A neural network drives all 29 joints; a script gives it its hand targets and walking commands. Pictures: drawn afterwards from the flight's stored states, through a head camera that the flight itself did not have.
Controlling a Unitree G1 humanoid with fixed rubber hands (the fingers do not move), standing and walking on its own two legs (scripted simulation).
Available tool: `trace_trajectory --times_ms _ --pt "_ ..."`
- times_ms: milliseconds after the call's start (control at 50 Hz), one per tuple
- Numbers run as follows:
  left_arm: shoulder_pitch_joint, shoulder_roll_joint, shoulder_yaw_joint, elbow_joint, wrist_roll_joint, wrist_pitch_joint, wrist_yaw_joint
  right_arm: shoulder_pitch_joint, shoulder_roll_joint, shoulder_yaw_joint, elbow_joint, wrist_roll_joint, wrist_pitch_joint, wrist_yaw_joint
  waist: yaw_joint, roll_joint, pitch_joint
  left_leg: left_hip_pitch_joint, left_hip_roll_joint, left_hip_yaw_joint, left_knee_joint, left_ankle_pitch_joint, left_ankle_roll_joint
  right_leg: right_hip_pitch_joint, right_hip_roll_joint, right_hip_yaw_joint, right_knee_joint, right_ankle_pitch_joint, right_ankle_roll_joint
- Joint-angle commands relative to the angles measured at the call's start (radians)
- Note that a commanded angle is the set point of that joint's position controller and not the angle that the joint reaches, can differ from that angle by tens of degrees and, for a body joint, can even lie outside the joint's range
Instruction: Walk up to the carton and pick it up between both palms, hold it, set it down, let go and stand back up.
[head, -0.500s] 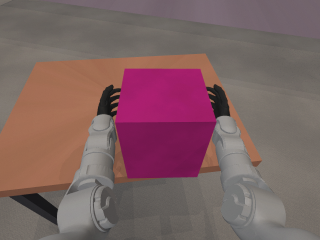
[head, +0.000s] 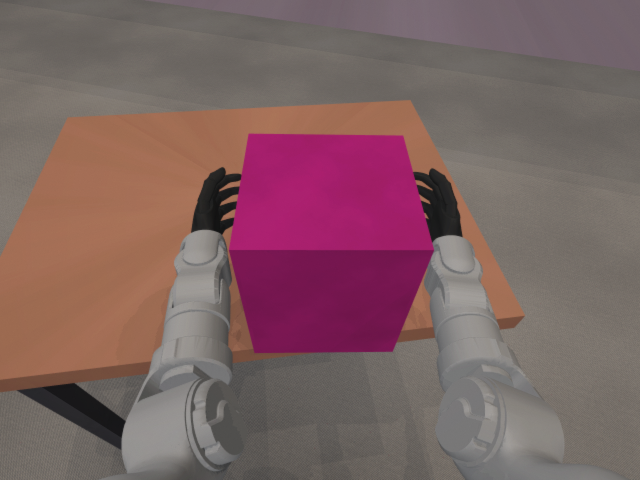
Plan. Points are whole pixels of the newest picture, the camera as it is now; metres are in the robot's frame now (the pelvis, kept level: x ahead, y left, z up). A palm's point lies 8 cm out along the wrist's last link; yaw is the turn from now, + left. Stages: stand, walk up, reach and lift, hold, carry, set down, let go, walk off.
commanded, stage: set down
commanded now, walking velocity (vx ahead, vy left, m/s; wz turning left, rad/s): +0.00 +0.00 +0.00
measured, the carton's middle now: (325, 249) +0.42 +0.01 +0.04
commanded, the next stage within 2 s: none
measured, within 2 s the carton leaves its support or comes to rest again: neither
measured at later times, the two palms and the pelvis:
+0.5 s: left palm (209, 232) +0.41 +0.16 +0.09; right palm (442, 232) +0.41 -0.14 +0.10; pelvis +0.00 +0.00 +0.00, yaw +0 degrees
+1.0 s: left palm (210, 232) +0.41 +0.16 +0.09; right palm (442, 233) +0.41 -0.14 +0.09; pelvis +0.00 +0.00 +0.00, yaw +0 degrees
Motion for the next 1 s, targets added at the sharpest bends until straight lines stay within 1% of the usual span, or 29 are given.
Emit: trace_trajectory --times_ms 0,80,120,160,180,200,260,300,320,360,400,420,440,460,480,500,560,600,640,700,740,760,780,840,860,880,900,960,980 --pt "-0.456 -0.406 -0.211 0.009 0.008 0.002 -0.077 -0.460 0.415 0.255 -0.007 -0.025 -0.031 0.104 0.009 0.044 -0.415 0.184 0.007 0.071 0.022 0.356 -0.037 0.132 0.014 -0.077 0.024 0.272 0.054" --pt "-0.438 -0.414 -0.226 -0.002 0.014 0.005 -0.082 -0.438 0.421 0.253 -0.006 -0.032 -0.026 0.102 -0.003 0.049 -0.383 0.188 0.004 0.077 0.025 0.345 -0.038 0.110 0.016 -0.082 0.017 0.248 0.057" --pt "-0.421 -0.415 -0.220 -0.010 0.019 0.005 -0.085 -0.409 0.411 0.238 0.001 -0.039 -0.023 0.101 -0.013 0.053 -0.358 0.201 0.008 0.073 0.019 0.339 -0.038 0.095 0.019 -0.083 0.005 0.216 0.051" --pt "-0.415 -0.424 -0.222 -0.010 0.018 0.004 -0.087 -0.418 0.418 0.246 -0.025 -0.043 -0.028 0.101 -0.012 0.040 -0.378 0.211 0.006 0.074 0.025 0.335 -0.034 0.092 0.017 -0.084 0.008 0.219 0.056" --pt "-0.404 -0.413 -0.217 -0.009 0.021 0.002 -0.088 -0.406 0.416 0.247 -0.019 -0.043 -0.029 0.102 -0.005 0.037 -0.381 0.203 0.004 0.075 0.022 0.331 -0.032 0.101 0.015 -0.084 0.011 0.230 0.057" --pt "-0.403 -0.422 -0.224 -0.008 0.024 0.000 -0.088 -0.403 0.417 0.249 -0.027 -0.041 -0.028 0.101 -0.009 0.046 -0.376 0.202 0.007 0.077 0.027 0.359 -0.031 0.108 0.018 -0.084 0.016 0.250 0.057" --pt "-0.402 -0.412 -0.209 -0.013 0.035 -0.002 -0.092 -0.388 0.428 0.249 -0.014 -0.049 -0.029 0.096 -0.006 0.049 -0.359 0.191 0.002 0.082 0.030 0.348 -0.028 0.099 0.014 -0.082 0.020 0.247 0.061" --pt "-0.399 -0.401 -0.194 -0.019 0.038 -0.001 -0.095 -0.381 0.424 0.241 -0.005 -0.052 -0.025 0.095 0.001 0.041 -0.338 0.173 0.005 0.077 0.020 0.332 -0.025 0.105 0.010 -0.079 0.019 0.250 0.064" --pt "-0.396 -0.399 -0.186 -0.015 0.041 -0.003 -0.097 -0.366 0.428 0.242 -0.002 -0.055 -0.024 0.095 -0.003 0.033 -0.334 0.186 0.001 0.081 0.020 0.327 -0.019 0.109 0.009 -0.076 0.022 0.257 0.068" --pt "-0.378 -0.395 -0.179 -0.007 0.045 -0.004 -0.101 -0.367 0.422 0.243 -0.013 -0.058 -0.024 0.093 -0.003 0.035 -0.323 0.161 0.002 0.073 0.011 0.312 -0.015 0.126 0.007 -0.074 0.018 0.242 0.062" --pt "-0.380 -0.401 -0.182 -0.012 0.049 -0.003 -0.103 -0.354 0.430 0.243 -0.009 -0.054 -0.022 0.093 -0.001 0.022 -0.326 0.179 0.002 0.084 0.019 0.328 -0.013 0.115 0.011 -0.081 0.021 0.242 0.063" --pt "-0.370 -0.402 -0.189 -0.018 0.049 -0.006 -0.105 -0.358 0.435 0.248 -0.024 -0.056 -0.026 0.094 -0.001 0.037 -0.331 0.181 -0.001 0.082 0.021 0.332 -0.014 0.108 0.007 -0.080 0.019 0.248 0.067" --pt "-0.363 -0.404 -0.187 -0.005 0.050 -0.006 -0.106 -0.360 0.431 0.255 -0.020 -0.057 -0.026 0.094 0.004 0.033 -0.322 0.183 -0.001 0.080 0.021 0.331 -0.014 0.106 0.010 -0.081 0.019 0.244 0.067" --pt "-0.371 -0.400 -0.188 -0.021 0.052 -0.007 -0.108 -0.351 0.432 0.251 -0.015 -0.053 -0.027 0.093 -0.006 0.038 -0.311 0.184 0.002 0.084 0.023 0.340 -0.014 0.103 0.009 -0.079 0.020 0.252 0.067" --pt "-0.364 -0.395 -0.181 -0.012 0.054 -0.007 -0.110 -0.348 0.426 0.253 -0.022 -0.058 -0.026 0.092 -0.001 0.035 -0.314 0.182 0.002 0.080 0.022 0.324 -0.013 0.108 0.008 -0.082 0.017 0.240 0.068" --pt "-0.358 -0.395 -0.180 -0.019 0.055 -0.006 -0.111 -0.338 0.415 0.239 -0.015 -0.062 -0.024 0.093 -0.007 0.047 -0.289 0.182 0.004 0.078 0.016 0.319 -0.017 0.097 0.011 -0.082 0.012 0.220 0.065" --pt "-0.343 -0.399 -0.182 -0.018 0.052 -0.007 -0.114 -0.328 0.416 0.240 -0.028 -0.065 -0.027 0.091 -0.008 0.046 -0.312 0.197 0.002 0.079 0.028 0.327 -0.015 0.082 0.011 -0.081 0.014 0.220 0.069" --pt "-0.350 -0.394 -0.171 -0.016 0.062 -0.013 -0.110 -0.330 0.414 0.234 -0.022 -0.073 -0.027 0.091 -0.008 0.044 -0.318 0.200 0.002 0.081 0.029 0.333 -0.017 0.083 0.010 -0.080 0.013 0.225 0.069" --pt "-0.345 -0.391 -0.168 -0.006 0.062 -0.016 -0.107 -0.328 0.411 0.245 -0.020 -0.069 -0.029 0.095 0.005 0.025 -0.316 0.200 0.007 0.075 0.028 0.338 -0.013 0.068 0.014 -0.086 0.018 0.210 0.066" --pt "-0.327 -0.382 -0.152 -0.011 0.075 -0.012 -0.103 -0.306 0.397 0.231 -0.006 -0.074 -0.021 0.096 -0.003 0.031 -0.267 0.209 0.007 0.080 0.032 0.349 -0.014 0.053 0.017 -0.086 0.012 0.206 0.067" --pt "-0.318 -0.372 -0.146 -0.016 0.085 -0.010 -0.106 -0.293 0.391 0.224 0.000 -0.079 -0.018 0.094 -0.002 0.041 -0.261 0.211 0.005 0.080 0.031 0.335 -0.015 0.054 0.017 -0.084 0.007 0.190 0.062" --pt "-0.324 -0.371 -0.147 -0.024 0.076 -0.010 -0.106 -0.304 0.389 0.232 -0.010 -0.075 -0.018 0.094 0.004 0.032 -0.274 0.206 0.005 0.077 0.025 0.318 -0.009 0.050 0.014 -0.083 0.002 0.177 0.064" --pt "-0.320 -0.370 -0.150 -0.024 0.084 -0.009 -0.107 -0.296 0.385 0.224 -0.008 -0.074 -0.015 0.092 -0.007 0.045 -0.262 0.203 0.003 0.082 0.026 0.317 -0.012 0.052 0.016 -0.083 0.004 0.172 0.066" --pt "-0.318 -0.352 -0.132 -0.009 0.087 -0.012 -0.102 -0.298 0.370 0.214 -0.010 -0.084 -0.015 0.089 0.001 0.022 -0.267 0.201 0.007 0.080 0.025 0.310 -0.008 0.057 0.017 -0.082 0.003 0.166 0.065" --pt "-0.313 -0.344 -0.132 -0.012 0.085 -0.014 -0.099 -0.290 0.354 0.208 -0.008 -0.083 -0.015 0.087 0.003 0.030 -0.266 0.189 0.003 0.082 0.025 0.312 -0.010 0.064 0.016 -0.077 0.005 0.173 0.065" --pt "-0.323 -0.335 -0.129 -0.022 0.087 -0.018 -0.095 -0.284 0.353 0.200 -0.002 -0.080 -0.015 0.086 -0.003 0.035 -0.278 0.192 0.005 0.085 0.028 0.302 -0.009 0.063 0.014 -0.076 0.005 0.165 0.063" --pt "-0.325 -0.318 -0.124 -0.025 0.085 -0.021 -0.091 -0.285 0.348 0.208 -0.003 -0.080 -0.016 0.085 -0.002 0.030 -0.276 0.192 0.001 0.082 0.033 0.313 -0.007 0.054 0.015 -0.079 0.012 0.178 0.064" --pt "-0.319 -0.239 -0.110 -0.038 0.085 -0.031 -0.065 -0.278 0.251 0.184 -0.007 -0.066 -0.020 0.068 -0.006 0.056 -0.295 0.190 0.002 0.083 0.047 0.343 -0.016 0.047 0.020 -0.072 0.016 0.186 0.062" --pt "-0.318 -0.197 -0.095 -0.034 0.078 -0.036 -0.054 -0.276 0.214 0.171 0.000 -0.058 -0.023 0.060 -0.006 0.048 -0.302 0.199 0.002 0.086 0.056 0.355 -0.018 0.041 0.021 -0.075 0.015 0.192 0.064"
